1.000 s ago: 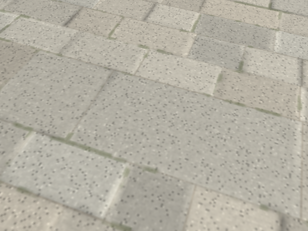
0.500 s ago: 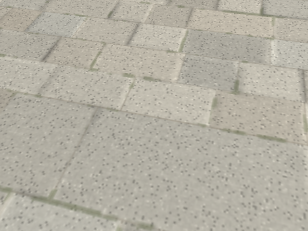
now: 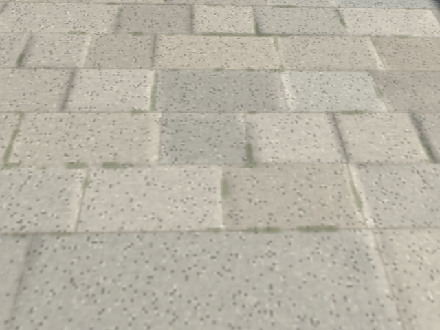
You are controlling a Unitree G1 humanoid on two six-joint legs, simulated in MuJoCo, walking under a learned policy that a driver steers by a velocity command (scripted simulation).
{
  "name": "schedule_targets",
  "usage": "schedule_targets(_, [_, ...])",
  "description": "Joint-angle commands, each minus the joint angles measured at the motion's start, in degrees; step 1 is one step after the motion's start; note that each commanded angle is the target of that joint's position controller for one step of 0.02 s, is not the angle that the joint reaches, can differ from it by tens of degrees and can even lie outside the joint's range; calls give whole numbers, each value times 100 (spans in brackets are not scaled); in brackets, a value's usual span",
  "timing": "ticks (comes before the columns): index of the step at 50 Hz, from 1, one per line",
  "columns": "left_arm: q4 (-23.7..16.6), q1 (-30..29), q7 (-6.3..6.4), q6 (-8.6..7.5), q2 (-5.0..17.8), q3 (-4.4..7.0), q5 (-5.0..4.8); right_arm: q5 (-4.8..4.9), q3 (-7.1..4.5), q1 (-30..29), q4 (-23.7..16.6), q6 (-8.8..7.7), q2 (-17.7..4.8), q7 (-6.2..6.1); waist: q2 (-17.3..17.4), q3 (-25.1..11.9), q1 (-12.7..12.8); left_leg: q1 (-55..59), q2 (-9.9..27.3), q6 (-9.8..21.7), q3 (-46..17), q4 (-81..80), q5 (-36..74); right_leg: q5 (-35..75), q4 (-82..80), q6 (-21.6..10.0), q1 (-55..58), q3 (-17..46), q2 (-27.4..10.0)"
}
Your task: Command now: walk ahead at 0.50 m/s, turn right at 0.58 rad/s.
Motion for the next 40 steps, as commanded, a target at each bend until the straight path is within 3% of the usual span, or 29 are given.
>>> schedule_targets(1, [-424, -216, -112, 20, 15, -42, 17, 29, -137, 216, -147, -132, -561, 6, 804, -18, 15, 500, 1565, 602, -884, -1121, 1510, 546, -166, 81, -849, 90, -287])
schedule_targets(6, [-801, -1253, -239, -37, -160, -184, -3, 14, -165, 452, 53, -113, -647, -13, 780, 205, -159, 490, 1420, 500, -49, -1174, 1745, 1414, -1823, 60, -530, -398, -270])
schedule_targets(10, [-1004, -1697, -261, -22, -61, -189, 50, 15, -214, 770, 254, -23, -828, -69, 766, 320, -234, 1038, 1609, 413, 268, -925, 2378, 924, -2554, -194, -254, -750, -144])
schedule_targets(12, [-993, -1555, -211, -14, 17, -150, 85, 13, -241, 836, 334, 64, -970, -101, 843, 154, -124, 1335, 1637, 349, 502, -253, 3971, 331, -2764, -407, 208, -965, 164])
schedule_targets(14, [-716, -557, -121, -72, 202, -31, 101, 30, -257, 834, 351, 176, -1107, -115, 807, -475, 308, 1266, 1607, 303, 680, 1410, 4991, -3, -3100, -697, 1439, -1046, 619])
schedule_targets(15, [-377, 478, -29, -112, 441, 104, 150, 20, -240, 758, 262, 205, -1097, -107, 497, -1049, 765, 455, 1485, 130, 765, 2876, 4088, 14, -3456, -918, 2852, -666, 553])
schedule_targets(16, [-376, 839, 72, -96, 1084, 278, 167, 76, -105, 951, -105, 176, -521, -19, -672, -1746, 658, -1749, 956, -185, 729, 4854, 322, -974, -3670, -1490, 4733, 1831, -1163])
schedule_targets(17, [-538, 863, 133, -26, 1363, 334, -45, 23, -170, 479, -442, 127, -740, 42, -830, -2086, 661, -3057, 14, -386, -257, 6029, -2135, -580, -4615, -1978, 5133, 4275, -1978])
schedule_targets(18, [-413, 815, 190, 19, 1209, 301, -87, 5, -200, -215, -577, 94, -900, 61, -101, -1267, 742, -3647, 363, -316, -816, 5971, -1531, 125, -4692, -1777, 4755, 3264, -1716])
schedule_targets(19, [-358, 527, 228, -7, 933, 237, -136, 64, -139, -201, -561, 26, -756, 71, 71, -640, 479, -3459, 588, -273, -819, 5465, -981, 878, -4719, -1610, 3922, 2508, -1535])
schedule_targets(20, [-376, 230, 240, -55, 703, 176, -141, 38, -139, -64, -441, 25, -720, 60, 289, -322, 184, -3018, 751, -276, -851, 4933, -803, 1576, -4791, -1367, 3226, 1987, -1188])
schedule_targets(21, [-392, 6, 251, -99, 556, 125, -195, -72, -142, 120, -385, 119, -690, 53, 316, -225, -54, -2617, 813, -335, -885, 4684, -729, 1935, -4888, -1235, 2747, 1627, -927])
schedule_targets(22, [-424, -63, 241, -159, 510, 100, -195, -139, -125, 302, -345, 221, -644, 61, 100, -303, -166, -2281, 830, -405, -889, 4532, -744, 2276, -4924, -1288, 2442, 1500, -833])
schedule_targets(23, [-401, -15, 221, -226, 467, 86, -210, -164, -131, 286, -350, 299, -635, 81, 114, -314, -202, -2223, 809, -462, -857, 4438, -745, 2475, -4947, -1310, 2343, 1412, -721])
schedule_targets(26, [-294, 321, 198, -297, 612, 126, -189, -145, -125, -233, -515, 387, -554, 127, 149, -160, -84, -2526, 746, -576, -770, 3843, -172, 2053, -5176, -1248, 2165, 1353, -516])
schedule_targets(30, [-149, 875, 194, -305, 625, 131, -187, -121, -108, -1186, -819, 385, -551, 126, 54, 55, 254, -3122, 637, -602, -844, 2892, 612, 1840, -5250, -1120, 2567, 1605, -516])
schedule_targets(36, [6, 1442, 285, -303, 677, 128, -126, -56, -26, -2167, -1210, 279, -551, 184, -43, 116, 576, -3084, 255, -445, -852, 1776, 946, 2803, -4777, -1018, 3264, 1846, -591])
schedule_targets(38, [-8, 1380, 340, -299, 762, 147, -106, -31, -27, -2120, -1266, 232, -631, 178, -115, 115, 475, -2620, 152, -328, -923, 1383, 819, 3070, -4587, -881, 3303, 1998, -662])
schedule_targets(40, [-91, 1009, 349, -309, 894, 174, -96, -14, -88, -1381, -1070, 182, -794, 108, -181, -76, 75, -1304, -83, -146, -872, 1024, 391, 3895, -4077, -620, 2919, 1952, -566])
Keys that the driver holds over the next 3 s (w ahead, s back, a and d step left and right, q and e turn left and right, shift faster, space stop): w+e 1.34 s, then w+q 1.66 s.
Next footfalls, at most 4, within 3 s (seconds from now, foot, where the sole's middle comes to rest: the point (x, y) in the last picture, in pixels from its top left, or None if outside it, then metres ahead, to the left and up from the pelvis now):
0.30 right None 0.29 -0.13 -0.78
0.84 left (249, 275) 0.66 -0.10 -0.78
1.36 right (350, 258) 0.73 -0.44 -0.78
1.92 left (362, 186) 1.03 -0.55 -0.78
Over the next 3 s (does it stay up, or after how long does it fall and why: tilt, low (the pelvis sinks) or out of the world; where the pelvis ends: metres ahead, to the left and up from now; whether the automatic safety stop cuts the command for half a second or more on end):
stays up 1.39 -0.73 -0.03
